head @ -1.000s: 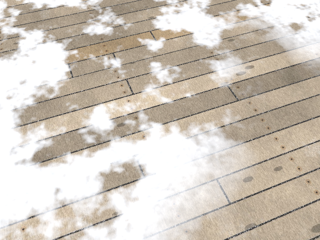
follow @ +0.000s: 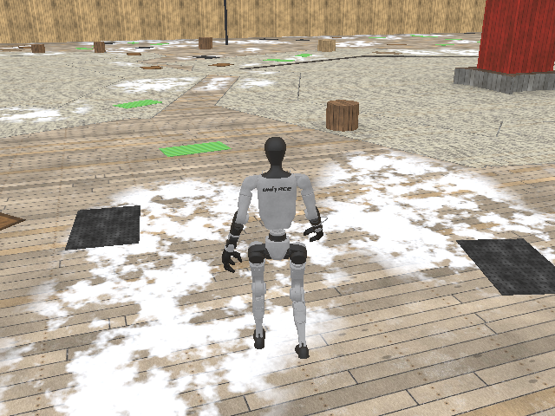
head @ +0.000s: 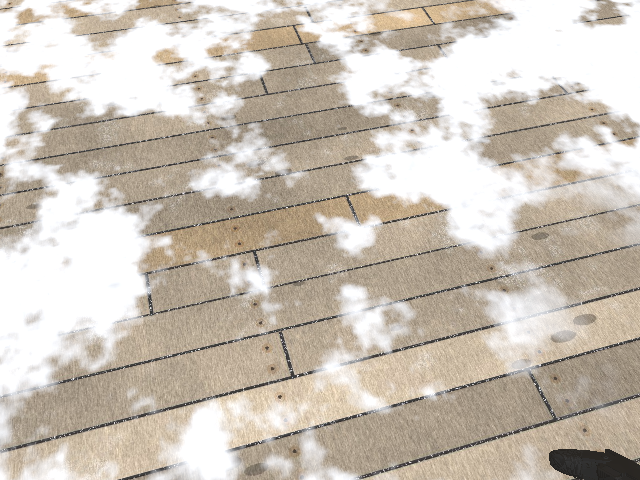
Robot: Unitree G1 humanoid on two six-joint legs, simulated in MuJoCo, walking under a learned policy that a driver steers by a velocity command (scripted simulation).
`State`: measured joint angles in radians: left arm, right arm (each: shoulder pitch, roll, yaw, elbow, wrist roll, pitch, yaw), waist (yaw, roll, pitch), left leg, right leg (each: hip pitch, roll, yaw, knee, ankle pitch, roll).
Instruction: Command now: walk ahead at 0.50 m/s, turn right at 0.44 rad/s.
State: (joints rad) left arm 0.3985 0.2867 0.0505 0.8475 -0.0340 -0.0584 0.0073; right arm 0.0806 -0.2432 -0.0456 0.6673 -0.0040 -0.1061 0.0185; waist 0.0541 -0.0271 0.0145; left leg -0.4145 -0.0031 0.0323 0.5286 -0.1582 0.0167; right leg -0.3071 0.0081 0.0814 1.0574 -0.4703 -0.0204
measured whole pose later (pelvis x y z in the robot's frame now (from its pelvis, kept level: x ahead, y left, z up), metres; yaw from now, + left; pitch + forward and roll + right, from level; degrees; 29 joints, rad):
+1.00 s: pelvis +0.52 -0.13 +0.00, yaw -33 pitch +2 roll +1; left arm 0.37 0.29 0.07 0.73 -0.03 -0.03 0.02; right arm 0.09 -0.28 -0.06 0.72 0.00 -0.12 0.03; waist 0.04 -0.03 0.00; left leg -0.41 -0.05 0.00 0.53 -0.15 0.02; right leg -0.24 0.08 0.19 0.98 -0.50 -0.04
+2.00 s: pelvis +0.95 -0.44 -0.02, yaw -20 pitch +2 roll -1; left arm 0.34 0.29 0.07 0.87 -0.01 -0.04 0.02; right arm 0.07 -0.26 -0.05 0.68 0.02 -0.03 0.06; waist 0.04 0.01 0.05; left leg -0.51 -0.02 0.07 0.61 -0.13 0.11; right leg 0.07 -0.07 -0.28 0.54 -0.43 0.03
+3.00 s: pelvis +1.49 -0.55 +0.00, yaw -8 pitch +2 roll -1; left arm 0.44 0.29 0.05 0.89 -0.02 -0.05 0.00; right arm 0.01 -0.25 -0.03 0.64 0.01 -0.10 0.03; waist 0.11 0.02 0.02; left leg -0.47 0.02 -0.03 0.46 -0.03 0.03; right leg 0.02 0.03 0.05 0.36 -0.41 0.00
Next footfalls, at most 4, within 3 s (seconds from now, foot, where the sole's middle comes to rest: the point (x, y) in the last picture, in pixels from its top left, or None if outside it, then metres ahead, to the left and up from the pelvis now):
0.44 right None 0.35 -0.18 -0.77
0.92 left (392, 387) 0.67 -0.11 -0.77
1.44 right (553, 365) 0.75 -0.47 -0.77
1.98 left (505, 237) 1.12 -0.42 -0.77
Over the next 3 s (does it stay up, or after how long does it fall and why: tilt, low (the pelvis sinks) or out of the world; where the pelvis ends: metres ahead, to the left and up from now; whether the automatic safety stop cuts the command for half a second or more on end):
stays up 1.49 -0.55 0.00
